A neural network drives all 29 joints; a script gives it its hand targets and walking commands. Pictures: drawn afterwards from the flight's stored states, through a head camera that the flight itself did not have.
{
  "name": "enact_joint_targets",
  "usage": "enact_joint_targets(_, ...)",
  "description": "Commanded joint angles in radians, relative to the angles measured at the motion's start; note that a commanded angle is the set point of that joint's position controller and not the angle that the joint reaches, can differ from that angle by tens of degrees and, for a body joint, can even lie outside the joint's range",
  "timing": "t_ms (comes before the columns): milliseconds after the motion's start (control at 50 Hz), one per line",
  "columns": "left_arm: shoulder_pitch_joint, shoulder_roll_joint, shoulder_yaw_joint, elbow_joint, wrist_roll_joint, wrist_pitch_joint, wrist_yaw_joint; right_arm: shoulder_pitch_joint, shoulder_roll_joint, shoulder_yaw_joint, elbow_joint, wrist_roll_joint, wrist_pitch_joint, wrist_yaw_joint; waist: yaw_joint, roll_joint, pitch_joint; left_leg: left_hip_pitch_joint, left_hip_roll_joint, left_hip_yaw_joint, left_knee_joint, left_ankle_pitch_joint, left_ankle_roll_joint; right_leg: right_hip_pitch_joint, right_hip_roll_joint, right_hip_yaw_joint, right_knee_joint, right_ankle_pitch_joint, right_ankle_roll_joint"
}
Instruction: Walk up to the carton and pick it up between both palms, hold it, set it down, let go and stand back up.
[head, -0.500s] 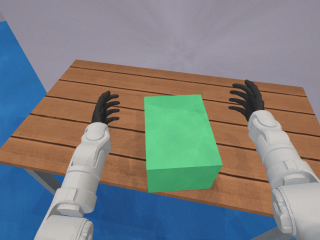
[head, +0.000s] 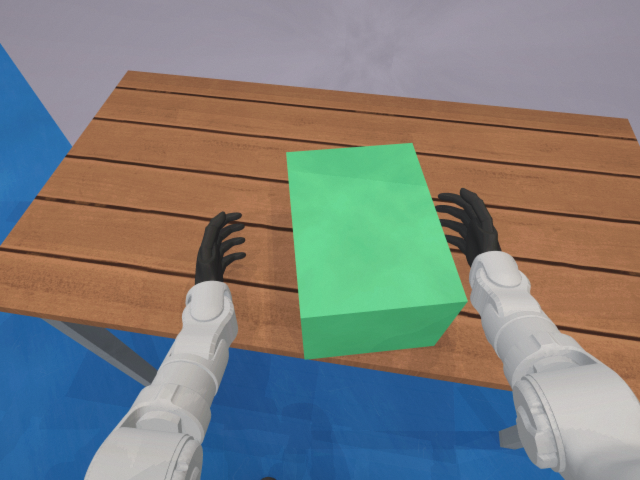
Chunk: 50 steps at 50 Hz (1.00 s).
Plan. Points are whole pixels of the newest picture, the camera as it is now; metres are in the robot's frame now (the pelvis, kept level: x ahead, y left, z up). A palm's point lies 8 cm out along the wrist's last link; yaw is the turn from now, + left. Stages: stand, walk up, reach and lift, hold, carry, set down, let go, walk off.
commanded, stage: reach and lift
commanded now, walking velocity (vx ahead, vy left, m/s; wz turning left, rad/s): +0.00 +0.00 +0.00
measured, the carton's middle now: (359, 248) +0.45 -0.02 -0.01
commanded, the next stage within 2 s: none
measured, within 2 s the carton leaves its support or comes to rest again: neither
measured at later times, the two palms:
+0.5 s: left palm (254, 273) +0.40 +0.12 +0.00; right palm (466, 243) +0.44 -0.16 +0.02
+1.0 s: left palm (243, 278) +0.39 +0.13 +0.00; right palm (450, 250) +0.43 -0.14 +0.02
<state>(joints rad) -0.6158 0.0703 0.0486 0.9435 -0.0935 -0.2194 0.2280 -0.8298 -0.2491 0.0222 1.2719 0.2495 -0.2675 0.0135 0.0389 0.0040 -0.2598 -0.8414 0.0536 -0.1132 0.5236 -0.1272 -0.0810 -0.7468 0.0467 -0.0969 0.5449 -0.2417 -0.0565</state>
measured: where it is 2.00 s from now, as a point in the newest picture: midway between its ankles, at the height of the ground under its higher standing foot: outside the picture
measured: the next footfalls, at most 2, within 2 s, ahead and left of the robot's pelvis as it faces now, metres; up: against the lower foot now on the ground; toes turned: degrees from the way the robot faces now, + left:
none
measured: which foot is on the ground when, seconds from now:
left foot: down 0.00-1.00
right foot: down 0.00-1.00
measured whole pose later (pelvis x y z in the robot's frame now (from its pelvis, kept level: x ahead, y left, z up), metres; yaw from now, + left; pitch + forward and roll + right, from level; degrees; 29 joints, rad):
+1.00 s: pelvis +0.00 -0.01 +0.00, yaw +0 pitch +25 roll -1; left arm -0.63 -0.13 0.42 0.94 0.30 -0.31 0.21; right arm -0.85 -0.03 -0.47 1.28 -0.37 -0.42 -0.06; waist 0.04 0.01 -0.22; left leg -0.81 0.07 -0.11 0.50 -0.13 -0.10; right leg -0.73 0.06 -0.10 0.55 -0.25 -0.06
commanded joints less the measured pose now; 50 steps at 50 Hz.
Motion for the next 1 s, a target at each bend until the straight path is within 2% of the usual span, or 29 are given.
enact_joint_targets(0, -0.568, -0.067, 0.034, -0.238, 0.051, -0.119, 0.026, -0.596, -0.214, -0.093, -0.15, -0.064, -0.134, 0.025, 0.027, 0.043, -0.836, 0.549, -0.005, 0.12, 0.117, 0.29, -0.007, 0.096, 0.017, 0.046, 0.013, 0.319, 0.086)
enact_joint_targets(20, -0.526, -0.036, 0.076, -0.126, 0.071, -0.115, 0.018, -0.595, -0.166, -0.044, -0.171, -0.056, -0.146, 0.014, 0.08, -0.001, -0.778, 0.526, -0.016, 0.137, 0.142, 0.325, 0.003, 0.133, 0.004, 0.076, 0.016, 0.39, 0.095)
enact_joint_targets(120, -0.499, -0.107, 0.053, -0.219, 0.107, -0.108, 0.021, -0.541, -0.17, -0.079, -0.126, -0.071, -0.169, 0.017, 0.051, 0.039, -0.768, 0.571, -0.014, 0.126, 0.128, 0.358, -0.009, 0.06, 0.026, 0.045, -0.006, 0.346, 0.082)
enact_joint_targets(140, -0.55, -0.083, 0.045, -0.248, 0.11, -0.111, 0.027, -0.568, -0.187, -0.112, -0.118, -0.088, -0.167, 0.008, 0.02, 0.059, -0.787, 0.593, -0.006, 0.114, 0.139, 0.336, -0.017, 0.036, 0.023, 0.05, -0.014, 0.327, 0.077)
enact_joint_targets(160, -0.507, -0.135, 0.046, -0.249, 0.138, -0.109, 0.031, -0.518, -0.143, -0.082, -0.119, -0.072, -0.167, 0.02, 0.059, 0.071, -0.756, 0.629, -0.008, 0.13, 0.13, 0.404, -0.024, 0.05, 0.038, 0.038, -0.019, 0.329, 0.067)
enact_joint_targets(200, -0.459, -0.127, 0.067, -0.228, 0.135, -0.116, 0.026, -0.547, -0.114, -0.072, -0.156, -0.068, -0.182, 0.011, 0.076, 0.011, -0.814, 0.607, -0.014, 0.124, 0.158, 0.463, -0.016, 0.096, 0.036, 0.052, 0.004, 0.426, 0.071)
enact_joint_targets(240, -0.52, -0.153, 0.06, -0.264, 0.167, -0.112, 0.035, -0.526, -0.11, -0.103, -0.088, -0.09, -0.166, -0.003, 0.04, 0.079, -0.756, 0.634, 0.001, 0.117, 0.142, 0.435, -0.024, 0.043, 0.037, 0.049, -0.013, 0.343, 0.068)
enact_joint_targets(280, -0.537, -0.191, 0.075, -0.233, 0.163, -0.101, 0.038, -0.568, -0.088, -0.095, -0.106, -0.108, -0.153, 0.016, 0.045, 0.04, -0.721, 0.594, -0.004, 0.132, 0.12, 0.334, -0.015, 0.029, 0.038, 0.038, -0.023, 0.277, 0.065)
enact_joint_targets(300, -0.543, -0.159, 0.116, -0.229, 0.167, -0.108, 0.036, -0.606, -0.071, -0.079, -0.177, -0.119, -0.153, 0.003, 0.094, -0.016, -0.759, 0.545, -0.013, 0.142, 0.122, 0.337, 0.007, 0.104, 0.018, 0.061, -0.011, 0.332, 0.076)
enact_joint_targets(320, -0.556, -0.153, 0.111, -0.242, 0.168, -0.108, 0.04, -0.603, -0.08, -0.124, -0.169, -0.129, -0.148, -0.011, 0.038, -0.004, -0.72, 0.525, -0.014, 0.133, 0.125, 0.314, 0.01, 0.082, 0.017, 0.052, 0.011, 0.341, 0.084)
enact_joint_targets(340, -0.526, -0.199, 0.12, -0.234, 0.194, -0.114, 0.034, -0.568, -0.038, -0.11, -0.087, -0.142, -0.151, -0.014, 0.036, -0.017, -0.677, 0.527, -0.007, 0.14, 0.107, 0.323, 0.012, 0.135, 0.015, 0.06, 0.01, 0.402, 0.088)
enact_joint_targets(380, -0.534, -0.194, 0.161, -0.258, 0.223, -0.115, 0.038, -0.592, 0.003, -0.104, -0.185, -0.157, -0.154, -0.013, 0.08, -0.03, -0.726, 0.523, -0.016, 0.147, 0.12, 0.343, 0.015, 0.148, 0.018, 0.064, 0.019, 0.416, 0.096)
enact_joint_targets(400, -0.536, -0.201, 0.16, -0.251, 0.256, -0.101, 0.039, -0.583, 0.012, -0.135, -0.16, -0.178, -0.156, -0.023, 0.051, -0.01, -0.728, 0.528, -0.012, 0.136, 0.104, 0.334, 0.014, 0.14, 0.019, 0.055, 0.008, 0.403, 0.091)
enact_joint_targets(440, -0.528, -0.193, 0.19, -0.253, 0.281, -0.105, 0.039, -0.569, 0.033, -0.138, -0.186, -0.188, -0.16, -0.033, 0.047, -0.031, -0.72, 0.512, -0.022, 0.155, 0.099, 0.336, 0.012, 0.218, 0.02, 0.062, 0.014, 0.479, 0.1)
enact_joint_targets(460, -0.552, -0.195, 0.184, -0.255, 0.261, -0.12, 0.037, -0.589, 0.051, -0.127, -0.198, -0.175, -0.16, -0.031, 0.078, -0.019, -0.761, 0.476, -0.025, 0.158, 0.098, 0.339, 0.018, 0.232, 0.002, 0.084, 0.019, 0.524, 0.099)
enact_joint_targets(500, -0.532, -0.212, 0.22, -0.224, 0.292, -0.114, 0.028, -0.576, 0.083, -0.124, -0.184, -0.184, -0.158, -0.043, 0.064, -0.048, -0.664, 0.429, -0.038, 0.165, 0.085, 0.295, 0.026, 0.302, -0.006, 0.093, 0.027, 0.537, 0.116)
enact_joint_targets(580, -0.562, -0.274, 0.21, -0.276, 0.319, -0.111, 0.007, -0.581, 0.113, -0.212, -0.201, -0.263, -0.161, -0.051, 0.003, -0.031, -0.694, 0.49, -0.024, 0.149, 0.066, 0.323, 0.016, 0.297, -0.008, 0.064, 0.033, 0.571, 0.125)
enact_joint_targets(600, -0.575, -0.327, 0.233, -0.265, 0.33, -0.105, -0.012, -0.593, 0.204, -0.187, -0.256, -0.28, -0.159, -0.038, 0.023, -0.079, -0.658, 0.498, -0.028, 0.163, 0.07, 0.317, 0.029, 0.328, -0.006, 0.064, 0.028, 0.573, 0.131)
enact_joint_targets(660, -0.626, -0.393, 0.244, -0.249, 0.404, -0.122, -0.032, -0.619, 0.304, -0.256, -0.263, -0.398, -0.178, -0.017, 0.016, -0.066, -0.709, 0.471, -0.029, 0.173, 0.051, 0.305, 0.023, 0.394, -0.017, 0.06, 0.024, 0.599, 0.142)
enact_joint_targets(680, -0.648, -0.529, 0.223, -0.244, 0.434, -0.132, -0.074, -0.598, 0.505, -0.25, -0.249, -0.45, -0.185, 0.015, 0.028, -0.085, -0.66, 0.466, -0.04, 0.172, 0.057, 0.308, 0.031, 0.433, -0.032, 0.068, 0.027, 0.654, 0.146)
enact_joint_targets(720, -0.632, -0.67, 0.164, -0.192, 0.484, -0.142, -0.12, -0.56, 0.632, -0.286, -0.204, -0.559, -0.208, 0.043, -0.05, -0.065, -0.642, 0.518, -0.039, 0.166, 0.033, 0.326, 0.019, 0.47, -0.047, 0.049, 0.021, 0.782, 0.158)
enact_joint_targets(800, -0.623, -0.771, 0.125, -0.165, 0.519, -0.162, -0.144, -0.536, 0.707, -0.317, -0.135, -0.684, -0.255, 0.071, -0.042, -0.015, -0.638, 0.551, -0.031, 0.163, 0.005, 0.355, -0.002, 0.457, -0.021, 0.0, -0.005, 0.747, 0.146)
enact_joint_targets(840, -0.62, -0.757, 0.145, -0.123, 0.526, -0.181, -0.147, -0.524, 0.739, -0.319, -0.118, -0.72, -0.275, 0.066, -0.023, -0.056, -0.618, 0.48, -0.04, 0.172, 0.007, 0.317, 0.01, 0.526, -0.037, 0.019, 0.005, 0.782, 0.142)
enact_joint_targets(860, -0.611, -0.746, 0.154, -0.114, 0.527, -0.175, -0.145, -0.526, 0.747, -0.318, -0.14, -0.733, -0.272, 0.072, 0.017, -0.048, -0.634, 0.498, -0.03, 0.177, -0.016, 0.292, 0.02, 0.481, -0.036, 0.018, -0.011, 0.685, 0.129)
enact_joint_targets(880, -0.625, -0.731, 0.172, -0.11, 0.528, -0.185, -0.147, -0.516, 0.741, -0.371, -0.085, -0.756, -0.263, 0.069, -0.028, -0.05, -0.615, 0.494, -0.028, 0.181, -0.035, 0.268, 0.016, 0.486, -0.039, 0.011, -0.02, 0.69, 0.134)
enact_joint_targets(920, -0.623, -0.739, 0.161, -0.116, 0.532, -0.178, -0.142, -0.526, 0.74, -0.415, -0.088, -0.779, -0.269, 0.067, -0.038, -0.029, -0.607, 0.474, -0.028, 0.173, -0.04, 0.233, 0.02, 0.479, -0.036, 0.009, -0.027, 0.632, 0.122)
enact_joint_targets(940, -0.602, -0.741, 0.18, -0.091, 0.542, -0.169, -0.147, -0.483, 0.754, -0.414, -0.034, -0.789, -0.252, 0.069, -0.005, -0.003, -0.545, 0.499, -0.03, 0.189, -0.047, 0.248, 0.021, 0.439, -0.035, 0.008, -0.04, 0.598, 0.121)
enact_joint_targets(960, -0.571, -0.733, 0.207, -0.081, 0.549, -0.164, -0.149, -0.497, 0.761, -0.384, -0.09, -0.802, -0.256, 0.069, 0.009, -0.053, -0.564, 0.506, -0.03, 0.196, -0.052, 0.247, 0.025, 0.456, -0.035, 0.005, -0.047, 0.612, 0.13)
enact_joint_targets(980, -0.565, -0.737, 0.201, -0.052, 0.545, -0.164, -0.153, -0.488, 0.755, -0.417, -0.064, -0.805, -0.254, 0.064, -0.03, -0.069, -0.521, 0.493, -0.029, 0.176, -0.049, 0.209, 0.028, 0.451, -0.039, 0.011, -0.05, 0.621, 0.128)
